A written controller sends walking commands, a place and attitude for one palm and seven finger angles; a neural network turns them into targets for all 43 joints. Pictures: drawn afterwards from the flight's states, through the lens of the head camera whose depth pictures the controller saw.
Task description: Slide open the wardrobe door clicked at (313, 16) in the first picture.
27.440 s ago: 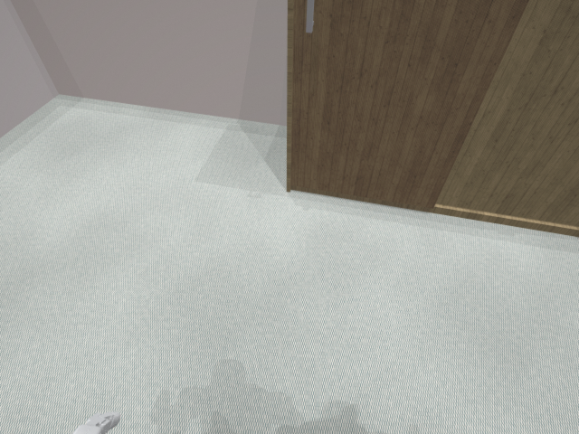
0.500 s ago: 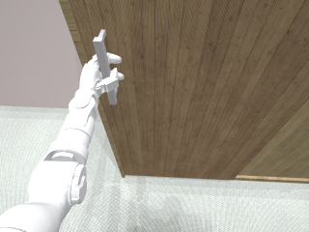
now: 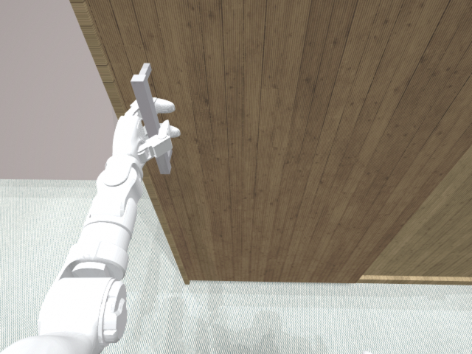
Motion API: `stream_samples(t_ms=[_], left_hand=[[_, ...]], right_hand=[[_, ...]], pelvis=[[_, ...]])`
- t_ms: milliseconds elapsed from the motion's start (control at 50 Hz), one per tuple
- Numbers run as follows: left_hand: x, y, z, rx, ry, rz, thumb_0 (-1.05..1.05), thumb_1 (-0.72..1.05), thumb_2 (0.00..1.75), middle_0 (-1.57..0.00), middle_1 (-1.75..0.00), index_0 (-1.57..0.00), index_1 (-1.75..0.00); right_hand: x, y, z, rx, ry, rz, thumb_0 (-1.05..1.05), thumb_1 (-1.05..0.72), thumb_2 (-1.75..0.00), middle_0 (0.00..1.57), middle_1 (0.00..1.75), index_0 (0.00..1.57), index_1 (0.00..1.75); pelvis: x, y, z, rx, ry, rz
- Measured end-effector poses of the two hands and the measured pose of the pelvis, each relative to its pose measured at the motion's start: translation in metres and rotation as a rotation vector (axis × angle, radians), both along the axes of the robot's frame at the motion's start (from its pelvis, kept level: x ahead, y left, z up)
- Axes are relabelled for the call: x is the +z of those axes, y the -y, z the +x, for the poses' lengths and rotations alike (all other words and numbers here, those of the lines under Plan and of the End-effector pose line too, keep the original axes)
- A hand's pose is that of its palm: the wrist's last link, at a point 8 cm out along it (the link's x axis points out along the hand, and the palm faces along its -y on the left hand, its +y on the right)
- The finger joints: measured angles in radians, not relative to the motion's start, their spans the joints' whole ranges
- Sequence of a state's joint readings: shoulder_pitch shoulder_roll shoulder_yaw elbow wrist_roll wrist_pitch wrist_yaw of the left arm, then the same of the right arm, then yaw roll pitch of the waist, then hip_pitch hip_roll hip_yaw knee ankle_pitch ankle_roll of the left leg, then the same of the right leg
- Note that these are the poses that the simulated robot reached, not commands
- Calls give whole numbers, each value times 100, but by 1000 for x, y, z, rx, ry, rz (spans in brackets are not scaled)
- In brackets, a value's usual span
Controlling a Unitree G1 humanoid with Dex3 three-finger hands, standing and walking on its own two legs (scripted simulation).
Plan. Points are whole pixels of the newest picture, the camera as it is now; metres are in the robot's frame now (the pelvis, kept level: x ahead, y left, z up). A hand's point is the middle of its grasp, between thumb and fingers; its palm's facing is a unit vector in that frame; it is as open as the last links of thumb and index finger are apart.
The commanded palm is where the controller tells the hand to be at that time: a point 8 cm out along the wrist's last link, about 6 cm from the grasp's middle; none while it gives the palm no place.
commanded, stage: grip the handle and tug to test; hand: left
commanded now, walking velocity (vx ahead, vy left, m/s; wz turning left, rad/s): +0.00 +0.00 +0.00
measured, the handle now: (156, 124) +0.48 +0.14 +0.14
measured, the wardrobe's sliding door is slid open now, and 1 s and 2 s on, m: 0.00 0.04 0.14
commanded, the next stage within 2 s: tug the door sideways, standing still in 0.10 s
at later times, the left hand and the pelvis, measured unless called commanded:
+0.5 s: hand (165, 140) +0.43 +0.12 +0.15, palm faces +0.00 -1.00 -0.02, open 5.3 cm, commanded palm +0.41 +0.14 +0.15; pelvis +0.01 +0.01 +0.00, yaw +3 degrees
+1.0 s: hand (187, 142) +0.43 +0.08 +0.14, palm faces -0.03 -1.00 -0.05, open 5.5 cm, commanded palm +0.41 +0.13 +0.15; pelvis -0.01 +0.01 +0.00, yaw +4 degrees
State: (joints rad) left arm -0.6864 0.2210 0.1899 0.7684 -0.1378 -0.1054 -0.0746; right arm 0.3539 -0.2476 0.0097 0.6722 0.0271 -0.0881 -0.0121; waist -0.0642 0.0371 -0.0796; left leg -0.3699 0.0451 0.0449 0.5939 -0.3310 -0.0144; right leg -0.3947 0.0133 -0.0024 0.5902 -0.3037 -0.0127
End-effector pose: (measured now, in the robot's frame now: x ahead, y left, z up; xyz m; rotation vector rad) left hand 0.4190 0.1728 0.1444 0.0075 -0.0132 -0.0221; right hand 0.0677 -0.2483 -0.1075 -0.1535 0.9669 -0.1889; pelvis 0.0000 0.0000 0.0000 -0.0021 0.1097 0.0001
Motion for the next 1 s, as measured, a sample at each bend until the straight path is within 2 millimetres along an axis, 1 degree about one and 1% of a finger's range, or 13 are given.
stream_samples(t_ms=[140, 280, 340, 400, 460, 520, 640, 720, 800, 900, 1000], left_hand=[[1, -2, -6, -11, 9, -5, 2, 80, 81, -37, -140, -35, -140], [2, -3, -7, -20, -12, -9, 3, 79, 81, -37, -140, -37, -140], [3, -3, -5, -16, -31, -2, 2, 78, 82, -38, -140, -39, -140], [3, -2, -5, -4, -41, 5, 2, 77, 84, -39, -140, -40, -140], [4, -2, -6, 11, -46, 9, 2, 77, 84, -39, -140, -40, -140], [4, 0, -6, 22, -47, 11, 2, 77, 84, -39, -140, -39, -140], [4, 3, -7, 28, -40, 19, 2, 79, 83, -37, -140, -36, -140], [3, 6, -7, 26, -33, 29, 2, 79, 83, -37, -140, -33, -140], [3, 12, -8, 22, -26, 36, 1, 80, 82, -37, -140, -31, -140], [3, 22, -8, 8, -20, 41, 1, 80, 82, -38, -140, -31, -140], [3, 35, -8, -4, -17, 42, 1, 80, 82, -40, -140, -31, -140]], right_hand=[[7, -2, 29, 10, 51, 4, 1, -91, -90, 20, 30, 20, 29], [14, -6, 59, 47, 78, -11, 1, -91, -90, 20, 30, 20, 29], [13, -9, 67, 75, 71, -21, 1, -91, -90, 20, 30, 20, 29], [11, -14, 71, 97, 63, -21, 1, -91, -90, 20, 30, 20, 29], [8, -19, 69, 109, 58, -11, 1, -91, -90, 20, 30, 20, 29], [5, -24, 62, 117, 46, 2, 1, -91, -90, 20, 30, 20, 29], [-3, -31, 39, 123, 1, 21, 1, -91, -90, 20, 30, 20, 29], [-8, -31, 23, 122, -31, 27, 1, -91, -90, 20, 30, 20, 30], [-12, -31, 12, 126, -56, 29, 1, -91, -90, 20, 30, 20, 29], [-13, -29, 7, 136, -67, 29, 1, -91, -90, 20, 30, 20, 29], [-13, -28, 12, 147, -50, 30, 1, -91, -90, 20, 30, 20, 29]], pelvis=[[2, -1, 12, -8, 8, -1], [3, -2, 18, 13, 16, -5], [3, -3, 16, 33, 17, -7], [3, -4, 13, 46, 14, -8], [2, -5, 9, 54, 11, -8], [1, -7, 6, 59, 12, -7], [0, -8, 0, 66, 16, -8], [-1, -10, -3, 70, 15, -9], [-2, -11, -5, 74, 13, -9], [-3, -11, -6, 77, 9, -9], [-4, -10, -7, 78, 6, -8]])
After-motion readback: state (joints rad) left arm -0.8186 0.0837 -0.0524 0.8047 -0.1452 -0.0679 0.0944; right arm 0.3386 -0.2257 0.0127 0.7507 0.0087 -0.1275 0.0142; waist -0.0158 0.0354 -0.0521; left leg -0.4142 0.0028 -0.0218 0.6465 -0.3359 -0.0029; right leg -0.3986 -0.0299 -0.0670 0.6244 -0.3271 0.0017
